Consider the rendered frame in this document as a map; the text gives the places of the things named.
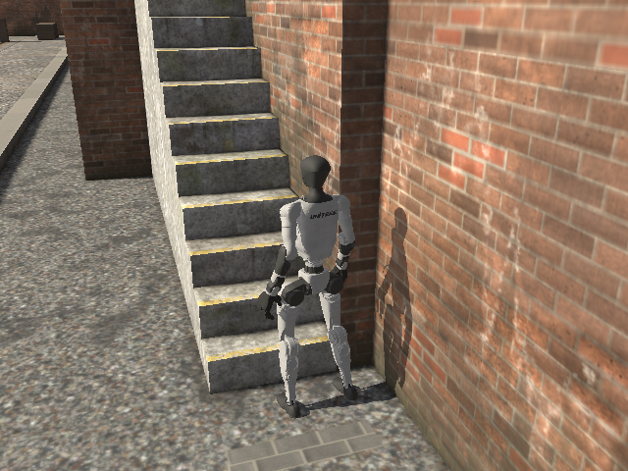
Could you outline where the robot left forearm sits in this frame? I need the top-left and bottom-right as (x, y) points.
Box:
(265, 246), (290, 296)

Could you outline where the right robot hand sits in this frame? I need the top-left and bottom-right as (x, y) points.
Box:
(331, 265), (348, 282)

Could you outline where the robot right forearm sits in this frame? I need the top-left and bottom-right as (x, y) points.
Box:
(336, 241), (355, 270)

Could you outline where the robot left upper arm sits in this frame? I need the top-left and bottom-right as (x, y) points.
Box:
(280, 201), (301, 260)

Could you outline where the right robot thigh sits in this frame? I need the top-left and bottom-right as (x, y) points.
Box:
(319, 271), (345, 345)

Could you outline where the robot right upper arm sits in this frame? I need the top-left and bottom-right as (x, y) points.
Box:
(333, 194), (355, 245)

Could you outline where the left robot hand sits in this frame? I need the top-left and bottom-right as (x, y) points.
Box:
(258, 291), (282, 320)

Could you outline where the left robot shin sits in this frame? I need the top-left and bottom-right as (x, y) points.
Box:
(279, 340), (298, 405)

